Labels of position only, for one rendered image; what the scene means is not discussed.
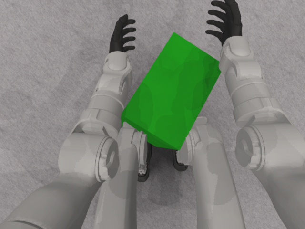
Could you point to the right robot upper arm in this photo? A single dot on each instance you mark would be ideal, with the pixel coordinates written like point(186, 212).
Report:
point(275, 153)

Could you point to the robot right shin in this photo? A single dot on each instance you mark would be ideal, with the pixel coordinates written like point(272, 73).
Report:
point(199, 120)

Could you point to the right robot hand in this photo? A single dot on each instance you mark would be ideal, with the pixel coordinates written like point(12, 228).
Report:
point(232, 25)

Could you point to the right robot forearm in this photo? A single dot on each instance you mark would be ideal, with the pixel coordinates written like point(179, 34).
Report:
point(247, 87)

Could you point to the carton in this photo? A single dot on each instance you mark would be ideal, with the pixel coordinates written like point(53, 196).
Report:
point(172, 94)

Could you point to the left robot forearm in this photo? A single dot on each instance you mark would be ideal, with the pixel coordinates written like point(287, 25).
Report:
point(102, 117)

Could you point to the left robot thigh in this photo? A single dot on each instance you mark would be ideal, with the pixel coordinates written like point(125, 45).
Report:
point(117, 208)

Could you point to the left robot hand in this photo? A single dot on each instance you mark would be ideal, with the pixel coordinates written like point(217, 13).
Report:
point(117, 40)

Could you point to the left robot upper arm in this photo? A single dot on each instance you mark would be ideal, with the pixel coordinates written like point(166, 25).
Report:
point(86, 161)

